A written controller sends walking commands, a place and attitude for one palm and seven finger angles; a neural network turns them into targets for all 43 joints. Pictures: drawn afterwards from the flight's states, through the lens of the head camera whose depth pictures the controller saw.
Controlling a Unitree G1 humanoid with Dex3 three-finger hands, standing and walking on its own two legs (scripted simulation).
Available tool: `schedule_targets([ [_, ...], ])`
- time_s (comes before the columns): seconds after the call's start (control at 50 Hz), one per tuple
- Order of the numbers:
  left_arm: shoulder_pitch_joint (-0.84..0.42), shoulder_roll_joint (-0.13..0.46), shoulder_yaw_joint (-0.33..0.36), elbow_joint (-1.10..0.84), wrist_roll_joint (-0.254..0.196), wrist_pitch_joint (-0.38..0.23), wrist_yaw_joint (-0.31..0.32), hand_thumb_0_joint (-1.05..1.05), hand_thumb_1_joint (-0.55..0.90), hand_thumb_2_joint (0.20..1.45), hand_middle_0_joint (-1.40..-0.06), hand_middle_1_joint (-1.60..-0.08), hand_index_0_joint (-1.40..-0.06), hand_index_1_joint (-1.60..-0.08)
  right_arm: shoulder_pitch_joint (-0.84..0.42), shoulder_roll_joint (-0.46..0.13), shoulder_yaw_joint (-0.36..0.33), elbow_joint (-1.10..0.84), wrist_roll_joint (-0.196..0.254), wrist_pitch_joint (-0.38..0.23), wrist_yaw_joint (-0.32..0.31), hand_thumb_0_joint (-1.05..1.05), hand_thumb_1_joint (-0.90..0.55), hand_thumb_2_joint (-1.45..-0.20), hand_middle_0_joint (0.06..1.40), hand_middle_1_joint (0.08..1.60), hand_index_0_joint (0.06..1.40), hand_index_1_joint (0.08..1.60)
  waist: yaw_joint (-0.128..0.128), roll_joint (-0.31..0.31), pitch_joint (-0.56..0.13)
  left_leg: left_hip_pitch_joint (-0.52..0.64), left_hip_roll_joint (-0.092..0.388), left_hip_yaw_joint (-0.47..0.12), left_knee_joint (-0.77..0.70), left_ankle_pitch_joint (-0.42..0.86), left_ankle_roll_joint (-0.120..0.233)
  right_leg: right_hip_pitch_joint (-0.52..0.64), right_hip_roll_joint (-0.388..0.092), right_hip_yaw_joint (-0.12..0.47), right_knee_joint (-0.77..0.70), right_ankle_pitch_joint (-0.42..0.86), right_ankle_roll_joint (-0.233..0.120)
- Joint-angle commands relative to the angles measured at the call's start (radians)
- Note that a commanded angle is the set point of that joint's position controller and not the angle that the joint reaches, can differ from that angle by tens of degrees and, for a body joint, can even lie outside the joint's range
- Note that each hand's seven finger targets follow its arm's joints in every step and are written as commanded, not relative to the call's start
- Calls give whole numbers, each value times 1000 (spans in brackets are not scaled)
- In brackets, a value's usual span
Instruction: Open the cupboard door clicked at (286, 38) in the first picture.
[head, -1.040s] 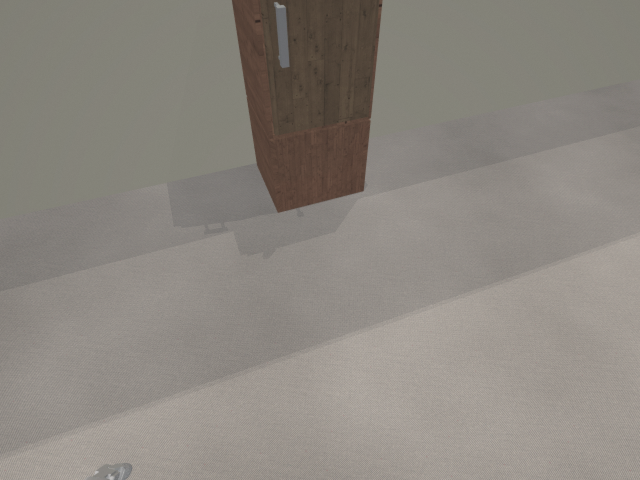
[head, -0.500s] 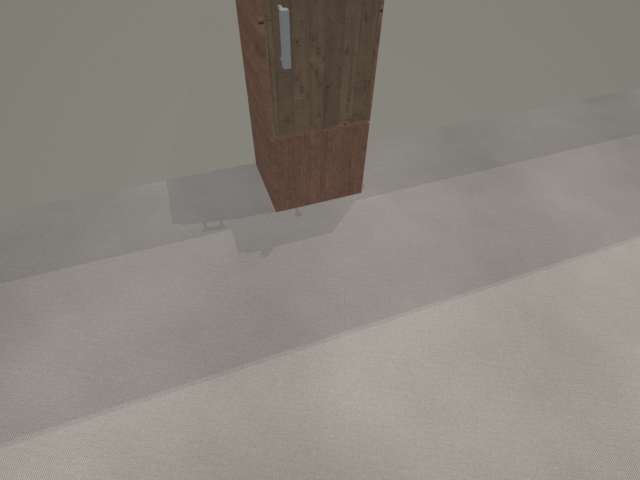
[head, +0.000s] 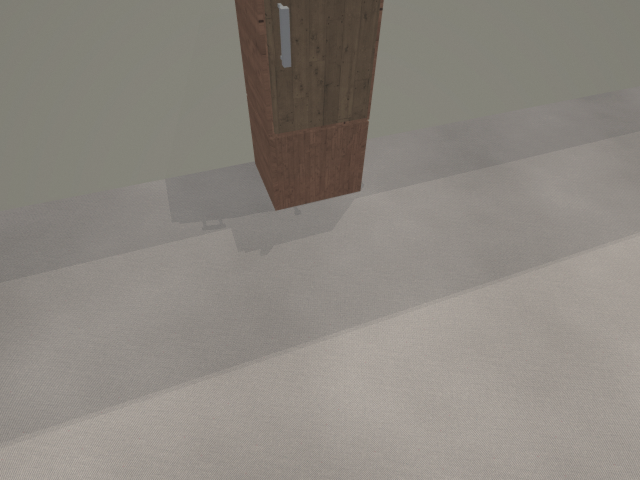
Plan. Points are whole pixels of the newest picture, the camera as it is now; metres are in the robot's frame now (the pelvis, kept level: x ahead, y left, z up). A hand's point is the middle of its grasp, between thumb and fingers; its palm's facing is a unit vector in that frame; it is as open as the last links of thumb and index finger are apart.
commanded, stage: look at it before walking up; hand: left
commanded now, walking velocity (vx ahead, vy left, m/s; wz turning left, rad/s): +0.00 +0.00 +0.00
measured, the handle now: (283, 35) +1.37 +0.19 +0.02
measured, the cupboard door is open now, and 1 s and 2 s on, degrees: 0 0 0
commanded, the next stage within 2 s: walk to a spot facing it in 0.40 s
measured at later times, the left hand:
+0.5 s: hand out of the picture +0.08 +0.25 -0.15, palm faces -0.03 -0.94 -0.34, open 7.4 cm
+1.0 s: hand out of the picture +0.07 +0.15 -0.17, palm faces -0.11 -0.98 -0.19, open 7.4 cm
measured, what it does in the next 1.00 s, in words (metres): lifts its left foot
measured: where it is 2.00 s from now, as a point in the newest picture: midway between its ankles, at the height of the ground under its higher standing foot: (358, 429)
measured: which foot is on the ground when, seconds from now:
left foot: down 0.00-0.84, up 0.86-1.00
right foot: down 0.00-1.00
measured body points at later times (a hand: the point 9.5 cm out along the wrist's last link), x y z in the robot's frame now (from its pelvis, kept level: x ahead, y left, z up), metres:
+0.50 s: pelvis +0.01 +0.00 +0.00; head +0.01 +0.00 +0.45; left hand +0.08 +0.30 -0.13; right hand +0.09 -0.30 -0.13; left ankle +0.01 +0.13 -0.74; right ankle +0.01 -0.12 -0.74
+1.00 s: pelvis +0.09 -0.03 -0.01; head +0.10 -0.04 +0.44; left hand +0.08 +0.20 -0.16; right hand +0.07 -0.28 -0.17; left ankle +0.10 +0.10 -0.67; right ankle +0.03 -0.11 -0.74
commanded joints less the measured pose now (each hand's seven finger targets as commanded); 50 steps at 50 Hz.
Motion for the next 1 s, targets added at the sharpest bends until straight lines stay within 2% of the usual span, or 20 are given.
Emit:
schedule_targets([
  [0.0, -41, 202, 43, -63, 1, -19, 11, 0, 900, 900, -200, -300, -200, -300, -56, -207, -39, -67, -2, -26, -19, 0, -900, -900, 200, 300, 200, 300, 8, 12, -29, -4, 107, -103, -73, 65, 44, -13, -113, 107, -95, 28, -29],
  [0.48, -41, 210, 42, -59, 0, -23, 11, 0, 900, 900, -200, -300, -200, -300, -68, -213, -36, -65, 0, -26, -20, 0, -900, -900, 200, 300, 200, 300, 7, 4, -55, 39, 111, -98, -79, 137, 42, 25, -121, 99, -102, 118, -26],
  [0.52, 13, 105, 22, -34, -1, -4, 13, 0, 900, 900, -200, -300, -200, -300, -16, -108, -12, -42, -7, -11, -18, 0, -900, -900, 200, 300, 200, 300, 5, -1, -49, 49, 107, -61, -55, 36, 22, -5, -108, 109, -96, 11, -16],
  [0.54, 39, 90, 22, -34, 3, 7, 11, 0, 900, 900, -200, -300, -200, -300, 17, -88, -12, -39, -10, -3, -17, 0, -900, -900, 200, 300, 200, 300, 5, -11, -38, 39, 106, -45, -38, -65, 20, -32, -98, 122, -89, -93, -19],
  [0.6, 66, 93, 41, -70, 10, 23, -7, 0, 900, 900, -200, -300, -200, -300, 46, -109, -31, -64, -16, 5, -17, 0, -900, -900, 200, 300, 200, 300, 4, 10, 76, -49, 120, -57, -52, -340, 39, -152, -58, 155, -56, -321, -38],
  [0.66, 106, 68, 56, -116, 14, 17, -20, 0, 900, 900, -200, -300, -200, -300, 82, -136, -58, -96, -14, -2, -20, 0, -900, -900, 200, 300, 200, 300, -2, 69, 105, -25, 191, -130, -73, -459, 88, -272, 1, 127, 86, -343, -44],
  [0.68, 113, 47, 58, -129, 12, 12, -24, 0, 900, 900, -200, -300, -200, -300, 105, -151, -67, -101, -13, -9, -21, 0, -900, -900, 200, 300, 200, 300, -7, 125, 98, 7, 247, -185, -110, -469, 120, -312, 30, 75, 189, -294, -36],
  [0.7, 109, 18, 61, -141, 11, 5, -28, 0, 900, 900, -200, -300, -200, -300, 118, -162, -77, -104, -10, -18, -24, 0, -900, -900, 200, 300, 200, 300, -10, 180, 81, 35, 316, -223, -131, -411, 154, -331, 37, 4, 291, -230, -23],
  [0.72, 89, 2, 64, -157, 12, 0, -32, 0, 900, 900, -200, -300, -200, -300, 131, -152, -83, -107, -10, -26, -24, 0, -900, -900, 200, 300, 200, 300, -16, 185, 76, 53, 349, -212, -125, -306, 179, -344, 7, -21, 332, -252, -14],
  [0.74, 79, -3, 68, -167, 11, -6, -36, 0, 900, 900, -200, -300, -200, -300, 136, -140, -82, -108, -11, -31, -24, 0, -900, -900, 200, 300, 200, 300, -17, 164, 73, 50, 356, -181, -97, -217, 183, -334, -14, -25, 328, -279, -12],
  [0.78, 171, -32, 75, -142, 14, -15, -40, 0, 900, 900, -200, -300, -200, -300, 104, -111, -77, -112, -15, -34, -25, 0, -900, -900, 200, 300, 200, 300, 36, 125, 56, -61, 299, -39, 70, -78, 129, -132, -10, -70, 196, -199, -19],
  [0.8, 299, -12, 85, -101, 16, -22, -36, 0, 900, 900, -200, -300, -200, -300, 69, -82, -72, -128, -13, -33, -22, 0, -900, -900, 200, 300, 200, 300, 96, 25, 22, -191, 221, 63, 285, -100, 71, 57, -22, -9, 65, -130, -45],
  [0.82, 441, 116, 114, -62, 24, -40, -18, 0, 900, 900, -200, -300, -200, -300, 35, 7, -53, -181, 0, -37, -13, 0, -900, -900, 200, 300, 200, 300, 139, -363, -15, -521, 66, 208, 659, -312, -7, 272, -294, 465, -122, -124, -151],
  [0.84, 516, 127, 112, -46, 0, -47, 4, 0, 900, 900, -200, -300, -200, -300, -63, -19, -51, -227, -8, -47, -12, 0, -900, -900, 200, 300, 200, 300, 165, -311, 7, -621, 58, 83, 772, -387, -5, 262, -375, 654, -192, 43, -216],
  [0.86, 487, 96, 104, -49, 3, -46, 11, 0, 900, 900, -200, -300, -200, -300, -119, -6, -55, -229, -7, -51, -13, 0, -900, -900, 200, 300, 200, 300, 150, -173, 69, -648, 93, 27, 828, -323, -5, 203, -365, 625, -184, 71, -256],
  [0.88, 438, 61, 95, -61, 8, -48, 12, 0, 900, 900, -200, -300, -200, -300, -102, 7, -57, -222, -10, -51, -12, 0, -900, -900, 200, 300, 200, 300, 111, -79, 95, -645, 117, 16, 837, -256, -10, 168, -345, 563, -170, 65, -265],
  [0.9, 393, 32, 86, -72, 11, -51, 14, 0, 900, 900, -200, -300, -200, -300, -77, 18, -60, -206, -14, -47, -8, 0, -900, -900, 200, 300, 200, 300, 78, -28, 96, -613, 131, 16, 812, -205, -19, 124, -318, 488, -168, 64, -252],
  [0.92, 375, 13, 81, -78, 12, -56, 12, 0, 900, 900, -200, -300, -200, -300, -56, 34, -61, -198, -16, -41, -3, 0, -900, -900, 200, 300, 200, 300, 60, -22, 85, -577, 127, 30, 785, -160, -28, 93, -282, 421, -171, 101, -229],
  [0.96, 353, 1, 83, -79, 14, -64, 14, 0, 900, 900, -200, -300, -200, -300, -9, 55, -66, -184, -15, -29, 3, 0, -900, -900, 200, 300, 200, 300, 28, -72, 62, -536, 122, 48, 731, -94, -40, 70, -236, 320, -180, 142, -203],
  [0.98, 354, -9, 83, -78, 13, -67, 14, 0, 900, 900, -200, -300, -200, -300, -9, 62, -68, -189, -13, -25, 5, 0, -900, -900, 200, 300, 200, 300, 25, -90, 62, -533, 119, 51, 713, -61, -44, 55, -221, 305, -190, 143, -197],
])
